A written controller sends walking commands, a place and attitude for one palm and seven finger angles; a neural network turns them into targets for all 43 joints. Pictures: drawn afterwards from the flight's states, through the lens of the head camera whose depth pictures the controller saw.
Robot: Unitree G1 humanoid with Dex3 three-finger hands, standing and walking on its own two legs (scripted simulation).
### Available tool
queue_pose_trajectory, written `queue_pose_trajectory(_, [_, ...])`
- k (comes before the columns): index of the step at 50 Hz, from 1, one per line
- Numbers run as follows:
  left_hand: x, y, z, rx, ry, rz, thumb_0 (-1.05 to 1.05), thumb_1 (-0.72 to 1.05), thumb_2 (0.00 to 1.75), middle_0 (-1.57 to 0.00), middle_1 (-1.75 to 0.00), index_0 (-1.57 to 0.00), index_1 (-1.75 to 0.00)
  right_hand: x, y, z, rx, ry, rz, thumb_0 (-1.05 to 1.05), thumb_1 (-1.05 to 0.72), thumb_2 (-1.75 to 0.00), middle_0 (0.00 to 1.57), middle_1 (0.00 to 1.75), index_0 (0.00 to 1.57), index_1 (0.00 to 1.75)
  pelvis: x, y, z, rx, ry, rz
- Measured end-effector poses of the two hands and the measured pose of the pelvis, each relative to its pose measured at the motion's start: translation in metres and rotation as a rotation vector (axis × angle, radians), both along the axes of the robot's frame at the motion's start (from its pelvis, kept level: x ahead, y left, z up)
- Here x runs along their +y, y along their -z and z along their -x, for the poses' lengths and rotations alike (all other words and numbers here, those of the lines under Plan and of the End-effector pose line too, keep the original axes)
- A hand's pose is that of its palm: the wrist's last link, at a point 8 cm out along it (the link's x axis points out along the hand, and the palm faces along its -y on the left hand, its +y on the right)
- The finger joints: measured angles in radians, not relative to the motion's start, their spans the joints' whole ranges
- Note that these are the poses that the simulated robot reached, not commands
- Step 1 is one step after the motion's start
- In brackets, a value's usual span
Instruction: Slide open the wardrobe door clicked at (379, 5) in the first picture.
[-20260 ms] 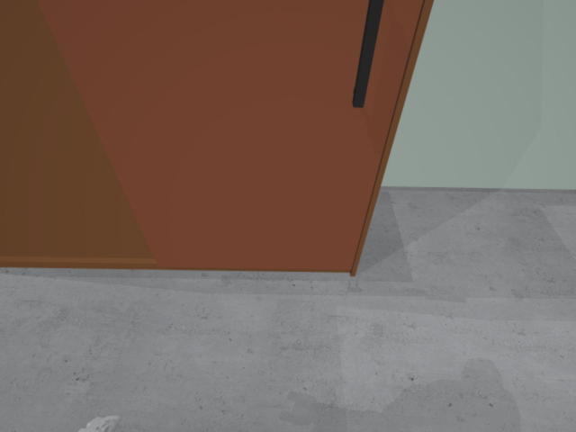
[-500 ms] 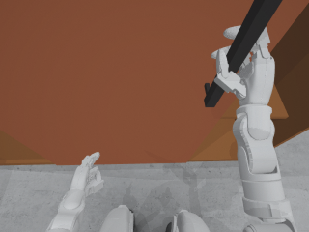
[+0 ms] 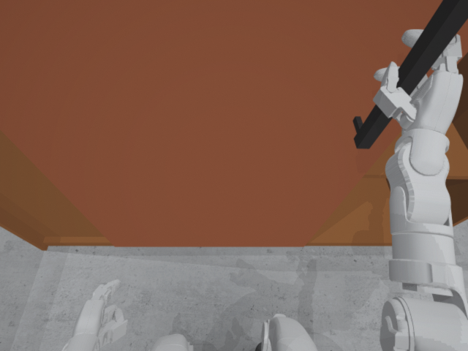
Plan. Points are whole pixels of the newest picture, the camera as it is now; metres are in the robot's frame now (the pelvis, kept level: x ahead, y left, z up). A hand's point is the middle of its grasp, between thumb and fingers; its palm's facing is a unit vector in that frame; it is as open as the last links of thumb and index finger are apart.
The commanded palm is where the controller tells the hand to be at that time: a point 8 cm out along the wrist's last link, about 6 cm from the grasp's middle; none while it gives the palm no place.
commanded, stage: step sideways, sliding the door along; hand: right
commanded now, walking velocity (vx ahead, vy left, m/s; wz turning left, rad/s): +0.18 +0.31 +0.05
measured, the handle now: (399, 72) +0.48 -0.21 +0.20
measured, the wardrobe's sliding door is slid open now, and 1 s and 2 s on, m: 0.47 0.47 0.47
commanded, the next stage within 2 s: stop walking and hold the door there in 0.12 s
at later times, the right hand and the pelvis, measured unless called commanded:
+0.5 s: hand (389, 93) +0.44 -0.19 +0.20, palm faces +0.49 +0.81 -0.31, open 6.8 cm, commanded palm +0.39 -0.23 +0.18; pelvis +0.04 +0.11 +0.00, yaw +3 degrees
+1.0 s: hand (388, 92) +0.44 -0.19 +0.20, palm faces +0.43 +0.87 -0.23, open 6.6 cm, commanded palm +0.40 -0.22 +0.18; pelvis +0.00 +0.09 +0.01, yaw +8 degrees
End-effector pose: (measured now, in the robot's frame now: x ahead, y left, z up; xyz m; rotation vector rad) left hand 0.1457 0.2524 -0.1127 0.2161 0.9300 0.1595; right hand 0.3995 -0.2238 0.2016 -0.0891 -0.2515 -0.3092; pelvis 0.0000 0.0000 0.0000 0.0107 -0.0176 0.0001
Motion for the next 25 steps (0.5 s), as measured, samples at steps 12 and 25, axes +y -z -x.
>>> queue_pose_trajectory(12, [0.024,-0.033,-0.031,0.014,0.112,0.01,0.01,0.91,0.89,-0.2,-0.3,-0.19,-0.3,0.003,0.002,0.002,-0.015,0.025,-0.003,0.0,-0.74,-0.82,0.45,1.4,0.14,1.22,0.054,-0.015,-0.006,-0.002,-0.016,-0.079])
queue_pose_trajectory(25, [0.113,-0.011,-0.066,-0.166,-0.019,0.033,0.01,0.9,0.89,-0.21,-0.3,-0.2,-0.3,0.0,-0.008,0.006,0.114,0.226,0.242,-0.15,-0.58,-0.81,0.45,1.4,0.25,1.3,0.111,0.004,-0.035,0.006,-0.061,-0.007])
